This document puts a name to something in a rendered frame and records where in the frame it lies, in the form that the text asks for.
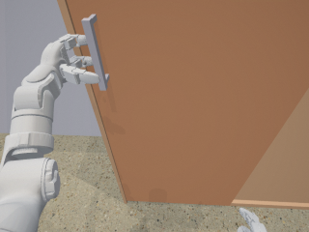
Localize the left robot upper arm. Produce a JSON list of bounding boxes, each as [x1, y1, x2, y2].
[[0, 158, 61, 232]]

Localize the left robot hand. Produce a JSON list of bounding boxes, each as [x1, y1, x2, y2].
[[40, 34, 100, 85]]

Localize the handle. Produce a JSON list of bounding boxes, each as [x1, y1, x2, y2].
[[81, 14, 110, 91]]

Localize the wardrobe door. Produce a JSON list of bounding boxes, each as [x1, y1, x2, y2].
[[234, 88, 309, 203], [67, 0, 309, 206]]

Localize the right robot hand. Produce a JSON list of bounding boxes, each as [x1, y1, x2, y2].
[[237, 208, 267, 232]]

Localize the robot left forearm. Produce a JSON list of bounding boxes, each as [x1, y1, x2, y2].
[[0, 64, 64, 173]]

